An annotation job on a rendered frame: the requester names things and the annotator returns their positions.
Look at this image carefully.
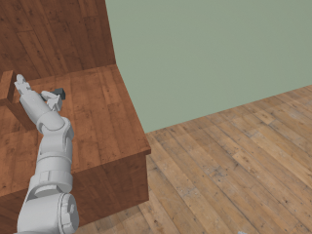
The left robot hand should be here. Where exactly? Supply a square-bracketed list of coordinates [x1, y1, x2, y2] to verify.
[15, 74, 62, 126]

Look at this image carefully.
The counter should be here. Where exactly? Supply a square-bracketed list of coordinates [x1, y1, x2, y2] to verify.
[0, 0, 151, 234]

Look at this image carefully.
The robot left upper arm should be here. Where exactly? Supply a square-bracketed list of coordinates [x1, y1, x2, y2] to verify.
[14, 192, 80, 234]

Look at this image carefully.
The robot left forearm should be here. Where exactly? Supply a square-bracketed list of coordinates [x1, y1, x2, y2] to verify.
[17, 111, 74, 233]

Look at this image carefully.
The tap lever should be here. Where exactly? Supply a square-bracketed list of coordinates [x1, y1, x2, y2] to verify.
[19, 88, 65, 103]

